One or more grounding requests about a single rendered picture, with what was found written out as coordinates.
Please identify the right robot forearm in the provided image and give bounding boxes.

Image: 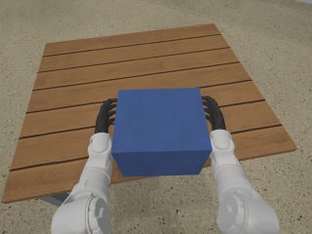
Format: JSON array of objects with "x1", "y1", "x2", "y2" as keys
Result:
[{"x1": 210, "y1": 129, "x2": 280, "y2": 232}]

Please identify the robot right hand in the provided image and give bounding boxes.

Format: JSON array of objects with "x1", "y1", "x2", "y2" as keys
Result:
[{"x1": 201, "y1": 96, "x2": 226, "y2": 131}]

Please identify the table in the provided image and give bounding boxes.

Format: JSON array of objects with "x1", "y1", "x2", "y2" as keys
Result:
[{"x1": 1, "y1": 23, "x2": 297, "y2": 207}]

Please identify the robot left upper arm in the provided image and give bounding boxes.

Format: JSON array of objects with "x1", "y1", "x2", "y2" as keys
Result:
[{"x1": 52, "y1": 196, "x2": 112, "y2": 234}]

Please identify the robot left hand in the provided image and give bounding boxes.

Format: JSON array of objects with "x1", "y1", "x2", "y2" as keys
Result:
[{"x1": 95, "y1": 98, "x2": 118, "y2": 134}]

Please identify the carton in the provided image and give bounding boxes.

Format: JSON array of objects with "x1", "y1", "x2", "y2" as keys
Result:
[{"x1": 111, "y1": 88, "x2": 213, "y2": 177}]

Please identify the left robot forearm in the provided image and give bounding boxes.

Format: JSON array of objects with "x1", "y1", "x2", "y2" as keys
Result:
[{"x1": 51, "y1": 133, "x2": 114, "y2": 234}]

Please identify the robot right upper arm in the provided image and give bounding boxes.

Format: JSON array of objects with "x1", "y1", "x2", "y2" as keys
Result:
[{"x1": 216, "y1": 193, "x2": 291, "y2": 234}]

